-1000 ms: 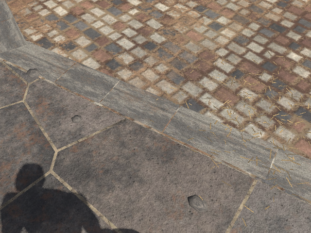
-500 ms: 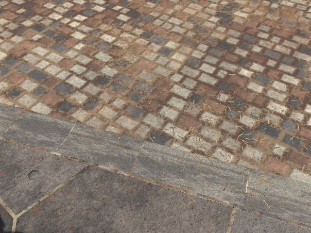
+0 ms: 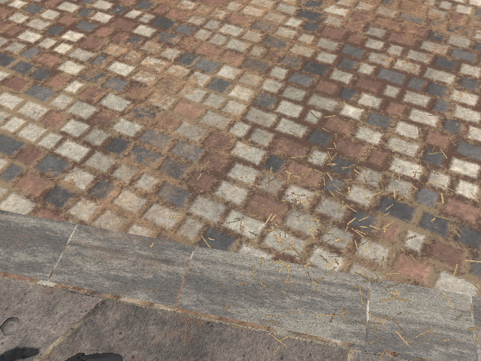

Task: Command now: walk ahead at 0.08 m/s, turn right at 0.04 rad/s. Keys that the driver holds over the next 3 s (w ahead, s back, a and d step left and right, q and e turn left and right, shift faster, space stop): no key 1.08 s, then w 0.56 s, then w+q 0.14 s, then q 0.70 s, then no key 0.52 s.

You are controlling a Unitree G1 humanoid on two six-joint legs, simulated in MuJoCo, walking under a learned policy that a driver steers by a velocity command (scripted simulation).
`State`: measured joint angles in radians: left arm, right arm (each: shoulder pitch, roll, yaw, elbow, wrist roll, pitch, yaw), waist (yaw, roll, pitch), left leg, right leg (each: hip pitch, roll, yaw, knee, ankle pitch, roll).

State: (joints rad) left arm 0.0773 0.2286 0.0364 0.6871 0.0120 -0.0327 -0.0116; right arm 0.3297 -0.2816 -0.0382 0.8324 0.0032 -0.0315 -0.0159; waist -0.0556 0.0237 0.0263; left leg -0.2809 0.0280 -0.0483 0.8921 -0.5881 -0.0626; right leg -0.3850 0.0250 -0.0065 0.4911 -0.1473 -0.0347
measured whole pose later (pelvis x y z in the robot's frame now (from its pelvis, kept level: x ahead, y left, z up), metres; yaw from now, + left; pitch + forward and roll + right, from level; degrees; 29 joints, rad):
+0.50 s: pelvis +0.06 +0.02 +0.00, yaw +0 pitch -1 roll +0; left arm 0.15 0.23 0.04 0.95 0.00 0.01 0.02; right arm 0.22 -0.23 -0.03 0.89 -0.01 -0.01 -0.03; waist 0.00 0.00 0.04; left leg -0.19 0.03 -0.01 0.53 -0.32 -0.02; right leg -0.23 0.01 0.01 0.52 -0.27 0.00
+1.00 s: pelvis +0.06 +0.02 +0.00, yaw +0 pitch -2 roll +0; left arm 0.13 0.22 0.04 1.11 0.00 0.02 0.04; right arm 0.23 -0.22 -0.02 1.03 -0.01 0.00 -0.04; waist 0.00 0.00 0.05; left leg -0.15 0.02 0.00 0.48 -0.30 -0.02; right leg -0.21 0.00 0.01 0.49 -0.25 0.01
